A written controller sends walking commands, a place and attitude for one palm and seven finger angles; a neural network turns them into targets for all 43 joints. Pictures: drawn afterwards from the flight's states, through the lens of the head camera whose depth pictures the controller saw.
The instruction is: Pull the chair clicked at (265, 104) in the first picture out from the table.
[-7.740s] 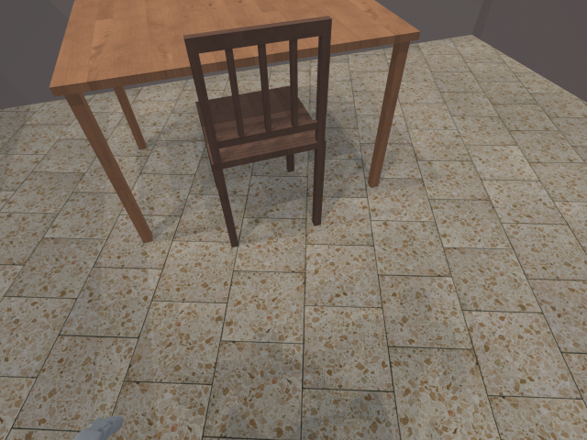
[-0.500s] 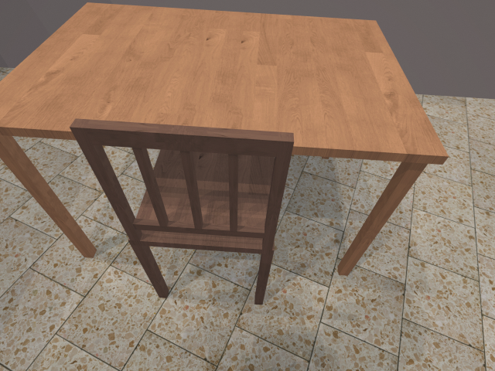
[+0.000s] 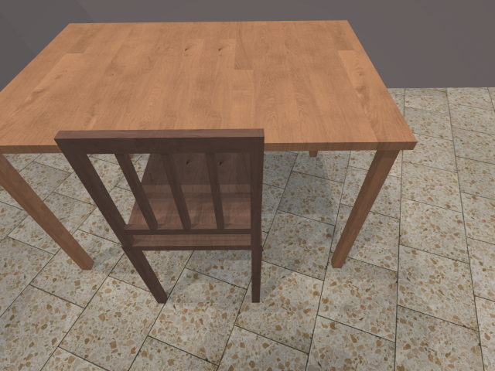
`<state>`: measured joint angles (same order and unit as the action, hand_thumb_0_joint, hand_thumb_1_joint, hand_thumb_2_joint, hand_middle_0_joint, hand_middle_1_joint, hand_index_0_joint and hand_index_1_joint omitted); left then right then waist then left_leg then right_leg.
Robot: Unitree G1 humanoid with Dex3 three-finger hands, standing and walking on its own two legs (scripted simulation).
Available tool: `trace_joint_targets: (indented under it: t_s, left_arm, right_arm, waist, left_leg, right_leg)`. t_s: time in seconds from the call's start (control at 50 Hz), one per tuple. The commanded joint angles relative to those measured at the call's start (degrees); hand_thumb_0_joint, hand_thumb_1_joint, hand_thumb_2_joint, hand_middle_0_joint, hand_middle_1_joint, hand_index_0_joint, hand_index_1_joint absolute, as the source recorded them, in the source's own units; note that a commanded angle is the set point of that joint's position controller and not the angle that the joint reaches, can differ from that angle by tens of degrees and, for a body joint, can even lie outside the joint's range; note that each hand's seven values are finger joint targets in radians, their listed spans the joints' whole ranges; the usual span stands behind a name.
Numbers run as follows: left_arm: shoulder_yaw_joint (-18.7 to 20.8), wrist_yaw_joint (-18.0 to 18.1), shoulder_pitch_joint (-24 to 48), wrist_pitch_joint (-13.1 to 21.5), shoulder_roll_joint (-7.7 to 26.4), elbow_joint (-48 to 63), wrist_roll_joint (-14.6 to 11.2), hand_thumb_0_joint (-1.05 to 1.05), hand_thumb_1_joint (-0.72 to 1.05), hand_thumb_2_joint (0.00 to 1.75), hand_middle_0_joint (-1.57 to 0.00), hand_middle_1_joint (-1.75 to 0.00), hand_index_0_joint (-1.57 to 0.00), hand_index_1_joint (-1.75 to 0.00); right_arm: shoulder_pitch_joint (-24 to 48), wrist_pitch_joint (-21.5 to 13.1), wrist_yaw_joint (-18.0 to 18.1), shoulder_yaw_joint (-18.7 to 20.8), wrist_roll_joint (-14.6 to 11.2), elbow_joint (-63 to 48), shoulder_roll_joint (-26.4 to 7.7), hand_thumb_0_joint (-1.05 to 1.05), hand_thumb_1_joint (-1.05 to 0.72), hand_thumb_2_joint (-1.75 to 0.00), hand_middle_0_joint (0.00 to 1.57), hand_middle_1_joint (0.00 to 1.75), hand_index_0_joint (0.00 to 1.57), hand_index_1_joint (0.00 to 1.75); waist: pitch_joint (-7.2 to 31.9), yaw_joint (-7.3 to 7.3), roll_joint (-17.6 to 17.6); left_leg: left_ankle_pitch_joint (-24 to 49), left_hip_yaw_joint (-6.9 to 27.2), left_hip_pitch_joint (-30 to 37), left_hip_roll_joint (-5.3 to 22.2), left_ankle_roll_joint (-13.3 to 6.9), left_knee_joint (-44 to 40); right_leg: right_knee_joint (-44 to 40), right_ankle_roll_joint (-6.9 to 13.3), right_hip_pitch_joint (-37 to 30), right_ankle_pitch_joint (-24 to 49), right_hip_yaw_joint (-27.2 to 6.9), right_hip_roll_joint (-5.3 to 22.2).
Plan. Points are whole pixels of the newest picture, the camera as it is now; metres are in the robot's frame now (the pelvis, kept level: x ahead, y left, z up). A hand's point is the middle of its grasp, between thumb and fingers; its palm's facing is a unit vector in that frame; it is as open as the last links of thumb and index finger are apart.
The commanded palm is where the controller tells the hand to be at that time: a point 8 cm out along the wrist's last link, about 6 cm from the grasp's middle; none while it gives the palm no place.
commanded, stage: come to a stop and stand still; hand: left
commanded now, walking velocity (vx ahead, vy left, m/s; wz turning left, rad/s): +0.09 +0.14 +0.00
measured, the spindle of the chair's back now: (177, 193) +0.51 +0.19 -0.08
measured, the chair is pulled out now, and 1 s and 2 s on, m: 0.00 0.00 0.00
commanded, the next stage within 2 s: look again from close up in 0.58 s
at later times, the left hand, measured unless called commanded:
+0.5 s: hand out of the picture +0.01 +0.15 -0.18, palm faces +0.07 -0.98 -0.20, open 7.4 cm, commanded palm none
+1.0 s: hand out of the picture +0.04 +0.21 -0.18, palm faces -0.02 -0.97 -0.23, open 7.4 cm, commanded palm none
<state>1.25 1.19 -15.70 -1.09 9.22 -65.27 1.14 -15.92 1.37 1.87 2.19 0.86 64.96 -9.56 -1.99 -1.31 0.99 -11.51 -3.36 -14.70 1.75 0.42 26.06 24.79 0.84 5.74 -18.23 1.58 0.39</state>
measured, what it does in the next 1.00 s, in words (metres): stands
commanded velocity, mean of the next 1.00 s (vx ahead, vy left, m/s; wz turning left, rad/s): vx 0.00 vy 0.03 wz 0.00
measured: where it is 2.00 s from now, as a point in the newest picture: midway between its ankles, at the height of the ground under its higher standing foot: outside the picture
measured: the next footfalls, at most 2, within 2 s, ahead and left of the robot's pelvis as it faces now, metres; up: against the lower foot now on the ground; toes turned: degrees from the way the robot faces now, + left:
none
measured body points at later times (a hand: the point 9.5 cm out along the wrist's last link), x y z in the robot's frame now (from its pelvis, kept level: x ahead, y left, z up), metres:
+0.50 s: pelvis +0.03 -0.01 +0.00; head +0.05 -0.02 +0.45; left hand +0.01 +0.21 -0.16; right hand +0.04 -0.23 -0.17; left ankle +0.04 +0.13 -0.74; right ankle -0.05 -0.11 -0.74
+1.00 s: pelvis +0.02 +0.03 -0.01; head +0.02 +0.02 +0.44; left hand +0.04 +0.26 -0.16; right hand +0.05 -0.21 -0.17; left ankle +0.04 +0.13 -0.74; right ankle -0.05 -0.11 -0.74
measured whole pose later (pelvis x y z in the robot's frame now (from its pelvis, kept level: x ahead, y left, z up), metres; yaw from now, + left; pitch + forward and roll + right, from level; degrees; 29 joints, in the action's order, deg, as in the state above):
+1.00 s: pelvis +0.02 +0.03 -0.01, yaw -1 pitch -2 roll +0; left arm -0.5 2.3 -16.4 0.2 10.1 -58.6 1.2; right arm -14.2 0.0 0.9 0.0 0.8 59.3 -10.5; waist -2.0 -0.4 0.8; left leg -15.8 -3.2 -16.0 0.2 -1.4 33.3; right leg 31.1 -1.1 6.8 -22.8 0.0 1.6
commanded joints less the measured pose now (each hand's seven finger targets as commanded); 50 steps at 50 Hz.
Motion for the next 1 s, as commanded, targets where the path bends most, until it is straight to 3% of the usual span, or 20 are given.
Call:
trace_joint_targets:
  t_s: [0.0, 0.06, 0.12, 0.18, 0.26, 0.3, 0.42, 0.54, 0.64, 0.66, 0.68, 0.7, 0.72, 0.74, 0.76, 0.8, 0.84, 0.9, 0.94, 0.98]
  left_arm:
    - [0.35, 0.70, -2.37, 2.29, 6.98, 1.23, -0.58, 0.00, 0.90, 0.90, -0.20, -0.30, -0.20, -0.30]
    - [0.13, 0.88, -3.27, 2.73, 5.46, 1.23, -0.85, 0.00, 0.90, 0.90, -0.20, -0.30, -0.20, -0.30]
    - [0.41, 1.28, -4.18, 2.54, 5.00, 1.33, -0.89, 0.00, 0.90, 0.90, -0.20, -0.30, -0.20, -0.30]
    - [0.77, 1.55, -4.76, 2.22, 5.19, 1.26, -0.88, 0.00, 0.90, 0.90, -0.20, -0.30, -0.20, -0.30]
    - [1.39, 2.04, -6.15, 1.81, 5.13, 1.50, -0.87, 0.00, 0.90, 0.90, -0.20, -0.30, -0.20, -0.30]
    - [1.32, 2.11, -6.59, 1.79, 4.59, 1.47, -0.86, 0.00, 0.90, 0.90, -0.20, -0.30, -0.20, -0.30]
    - [0.77, 2.16, -6.60, 1.83, 3.69, 1.44, -0.65, 0.00, 0.90, 0.90, -0.20, -0.30, -0.20, -0.30]
    - [0.18, 1.90, -6.00, 1.59, 3.86, 1.12, -0.53, 0.00, 0.90, 0.90, -0.20, -0.30, -0.20, -0.30]
    - [-0.15, 1.63, -5.35, 1.62, 4.52, 1.01, -0.52, 0.00, 0.90, 0.90, -0.20, -0.30, -0.20, -0.30]
    - [-0.34, 3.69, -10.08, 4.47, 5.53, 1.23, 0.89, 0.00, 0.90, 0.90, -0.20, -0.30, -0.20, -0.30]
    - [0.34, 3.33, -6.62, 4.61, 8.04, 4.47, 0.53, 0.00, 0.90, 0.90, -0.20, -0.30, -0.20, -0.30]
    - [-0.16, 2.82, -4.62, 4.56, 7.53, 5.40, 0.17, 0.00, 0.90, 0.90, -0.20, -0.30, -0.20, -0.30]
    - [-0.37, 2.69, -3.95, 4.48, 7.56, 6.01, 0.11, 0.00, 0.90, 0.90, -0.20, -0.30, -0.20, -0.30]
    - [-0.14, 2.60, -4.73, 4.35, 7.17, 7.33, 0.04, 0.00, 0.90, 0.90, -0.20, -0.30, -0.20, -0.30]
    - [-0.05, 2.54, -5.07, 4.05, 7.16, 7.87, -0.19, 0.00, 0.90, 0.90, -0.20, -0.30, -0.20, -0.30]
    - [-0.32, 2.39, -5.31, 3.30, 6.45, 7.92, -0.37, 0.00, 0.90, 0.90, -0.20, -0.30, -0.20, -0.30]
    - [-0.42, 2.17, -4.71, 2.47, 6.20, 8.40, -0.16, 0.00, 0.90, 0.90, -0.20, -0.30, -0.20, -0.30]
    - [-0.80, 1.74, -4.39, 1.88, 6.50, 8.37, -0.23, 0.00, 0.90, 0.90, -0.20, -0.30, -0.20, -0.30]
    - [-0.71, 1.54, -4.02, 1.71, 6.82, 8.76, -0.06, 0.00, 0.90, 0.90, -0.20, -0.30, -0.20, -0.30]
    - [-0.77, 1.40, -4.12, 1.55, 7.15, 8.68, -0.22, 0.00, 0.90, 0.90, -0.20, -0.30, -0.20, -0.30]
  right_arm:
    - [-1.17, -1.17, -0.71, -0.74, 0.55, -2.11, -1.60, 0.00, -0.90, -0.90, 0.20, 0.30, 0.20, 0.30]
    - [-4.73, -1.68, -0.38, -1.15, 0.31, -0.27, -1.91, 0.00, -0.90, -0.90, 0.20, 0.30, 0.20, 0.30]
    - [-5.34, -1.45, -0.09, -1.15, 0.17, 0.00, -2.27, 0.00, -0.90, -0.90, 0.20, 0.30, 0.20, 0.30]
    - [-5.46, -1.09, 0.18, -1.23, -0.06, -0.04, -1.64, 0.00, -0.90, -0.90, 0.20, 0.30, 0.20, 0.30]
    - [-4.86, -1.07, 0.69, -0.95, -0.38, -0.83, -2.42, 0.00, -0.90, -0.90, 0.20, 0.30, 0.20, 0.30]
    - [-4.89, -1.32, 0.85, -0.94, -0.40, -0.95, -2.31, 0.00, -0.90, -0.90, 0.20, 0.30, 0.20, 0.30]
    - [-3.74, -1.83, 1.09, -0.66, -0.41, -1.17, -2.96, 0.00, -0.90, -0.90, 0.20, 0.30, 0.20, 0.30]
    - [-1.57, -1.77, 1.00, -1.02, -0.52, -1.03, -3.51, 0.00, -0.90, -0.90, 0.20, 0.30, 0.20, 0.30]
    - [-0.14, -1.82, 0.75, -1.22, -0.49, -1.30, -4.33, 0.00, -0.90, -0.90, 0.20, 0.30, 0.20, 0.30]
    - [4.70, -3.26, -0.25, -1.06, -0.55, -6.33, -6.28, 0.00, -0.90, -0.90, 0.20, 0.30, 0.20, 0.30]
    - [0.77, -2.87, -0.80, -1.18, -0.32, -7.95, -3.46, 0.00, -0.90, -0.90, 0.20, 0.30, 0.20, 0.30]
    - [0.31, -2.54, -0.53, -1.01, -0.09, -7.53, -3.46, 0.00, -0.90, -0.90, 0.20, 0.30, 0.20, 0.30]
    - [-1.60, -2.59, -0.76, -0.98, -0.22, -7.38, -3.73, 0.00, -0.90, -0.90, 0.20, 0.30, 0.20, 0.30]
    - [-2.46, -2.96, -0.86, -1.10, 0.08, -7.71, -5.09, 0.00, -0.90, -0.90, 0.20, 0.30, 0.20, 0.30]
    - [-2.17, -3.00, -0.69, -1.13, -0.15, -8.24, -5.72, 0.00, -0.90, -0.90, 0.20, 0.30, 0.20, 0.30]
    - [-0.83, -2.94, -0.43, -1.04, -0.29, -8.81, -6.39, 0.00, -0.90, -0.90, 0.20, 0.30, 0.20, 0.30]
    - [0.06, -2.79, -0.44, -1.10, -0.20, -9.15, -6.65, 0.00, -0.90, -0.90, 0.20, 0.30, 0.20, 0.30]
    - [1.02, -2.46, -0.71, -1.18, -0.19, -9.35, -6.87, 0.00, -0.90, -0.90, 0.20, 0.30, 0.20, 0.30]
    - [0.93, -2.33, -0.88, -1.12, -0.13, -9.15, -6.90, 0.00, -0.90, -0.90, 0.20, 0.30, 0.20, 0.30]
    - [0.71, -2.37, -0.94, -1.09, -0.08, -8.93, -7.26, 0.00, -0.90, -0.90, 0.20, 0.30, 0.20, 0.30]
  waist:
    - [-7.25, 0.91, -10.73]
    - [-6.65, 0.56, -7.28]
    - [-7.13, 1.12, -6.60]
    - [-8.06, 1.30, -3.63]
    - [-3.83, 2.01, -2.93]
    - [-0.90, 2.03, -3.32]
    - [2.16, 1.56, -1.92]
    - [-2.12, 1.73, -2.50]
    - [-2.94, 1.81, -1.87]
    - [-4.02, 3.35, -3.50]
    - [-1.46, -0.33, -5.53]
    - [-0.87, -0.51, -1.68]
    - [1.24, -1.17, -2.21]
    - [4.43, -0.37, 1.10]
    - [5.99, -0.19, 0.07]
    - [4.66, 0.51, 0.46]
    - [-0.32, 1.11, 0.89]
    - [-5.16, 1.40, -1.17]
    - [-6.93, 1.49, -2.45]
    - [-5.54, 1.49, -1.00]
  left_leg:
    - [-2.41, 2.09, 0.42, 0.86, 0.30, 1.20]
    - [2.11, 2.67, 1.91, 1.23, 0.07, -0.22]
    - [3.32, 3.05, 1.94, 1.89, 0.34, 0.12]
    - [6.04, 2.97, 2.46, 2.22, 0.63, 0.25]
    - [11.26, 3.19, 2.68, 2.60, 0.43, 0.23]
    - [14.00, 3.52, 4.45, 2.95, -0.01, 0.38]
    - [21.38, 4.24, 9.25, 3.93, -1.14, 0.99]
    - [19.48, 5.19, 8.90, 4.18, -1.53, -1.56]
    - [15.86, 5.72, 8.85, 4.11, -1.49, -3.92]
    - [20.11, 1.84, 4.12, 3.27, -0.46, 11.88]
    - [-0.64, 3.05, -1.05, 1.81, -1.39, 9.18]
    - [-2.74, 1.98, -0.25, 1.13, -1.69, 6.57]
    - [2.06, 2.60, 0.90, 1.85, -1.73, 4.75]
    - [9.36, 2.73, 3.15, 2.21, -2.10, 5.23]
    - [14.34, 4.25, 4.17, 3.11, -2.68, 5.84]
    - [16.08, 4.96, 4.63, 3.91, -2.77, 5.24]
    - [12.04, 6.29, 1.33, 4.04, -3.35, 2.94]
    - [0.84, 7.07, -1.72, 3.43, -3.37, -0.74]
    - [-3.71, 7.41, -2.92, 3.16, -3.42, -2.39]
    - [-5.75, 7.92, -2.21, 3.21, -3.42, -3.77]
  right_leg:
    - [-16.39, 4.68, 11.08, -3.92, -12.56, 11.55]
    - [-12.28, 4.22, 7.83, 7.60, -9.00, 10.02]
    - [-11.79, 3.85, 7.77, 9.20, -8.42, 10.06]
    - [-9.94, 3.71, 7.52, 15.27, -7.47, 9.99]
    - [-4.23, 3.09, 1.99, 28.24, -6.03, 9.53]
    - [-2.71, 2.46, 0.67, 29.84, -4.91, 8.63]
    - [-1.93, 1.14, 1.23, 29.25, -3.77, 6.95]
    - [-4.54, 0.37, 2.94, 22.37, -3.17, 6.04]
    - [-6.46, 0.09, 3.13, 17.09, -3.41, 5.98]
    - [-5.73, -2.43, 7.17, 46.07, -8.31, 8.36]
    - [-1.99, 0.51, 2.02, 47.32, -7.62, 10.75]
    - [-0.05, 1.98, 2.05, 45.49, -7.17, 10.45]
    - [1.43, 2.30, 2.26, 37.07, -5.28, 8.14]
    - [3.33, 2.38, 1.07, 34.07, -4.54, 6.67]
    - [3.56, 2.22, 1.14, 28.03, -4.09, 5.32]
    - [2.57, 1.86, 3.07, 19.23, -3.75, 4.45]
    - [1.66, 1.56, 5.21, 10.08, -3.63, 3.28]
    - [-0.36, 1.29, 8.46, -0.05, -4.00, 3.14]
    - [-1.14, 1.22, 9.51, -3.69, -4.08, 2.93]
    - [-0.76, 1.09, 9.57, -4.50, -3.97, 3.09]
